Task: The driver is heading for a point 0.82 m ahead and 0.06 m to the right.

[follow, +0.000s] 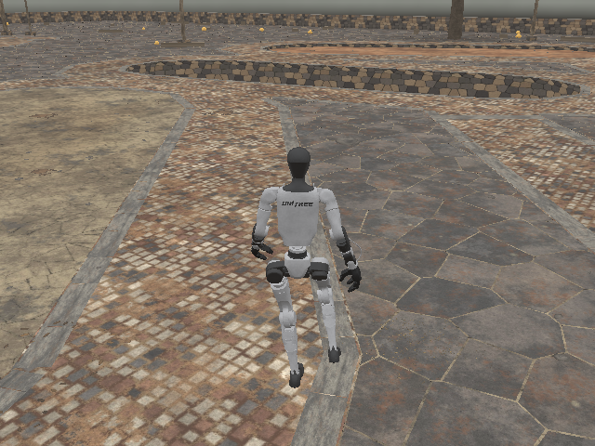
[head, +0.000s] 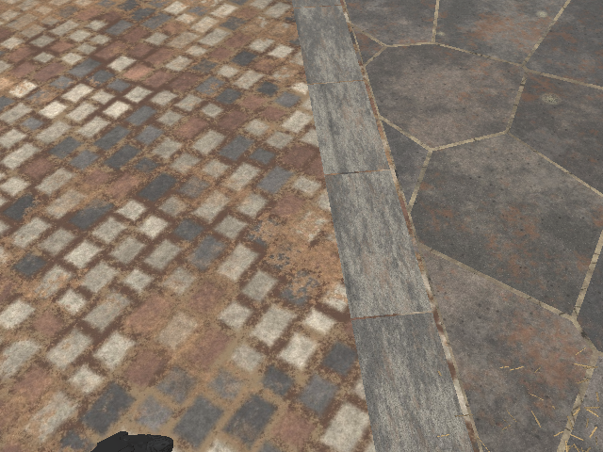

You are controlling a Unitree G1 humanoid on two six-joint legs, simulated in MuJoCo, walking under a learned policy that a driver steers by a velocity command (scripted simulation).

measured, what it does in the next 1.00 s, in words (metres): walks ahead: right foot, then left foot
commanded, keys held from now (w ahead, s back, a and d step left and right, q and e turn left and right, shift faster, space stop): w+q+shift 0.22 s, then w+e+shift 0.46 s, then shift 0.32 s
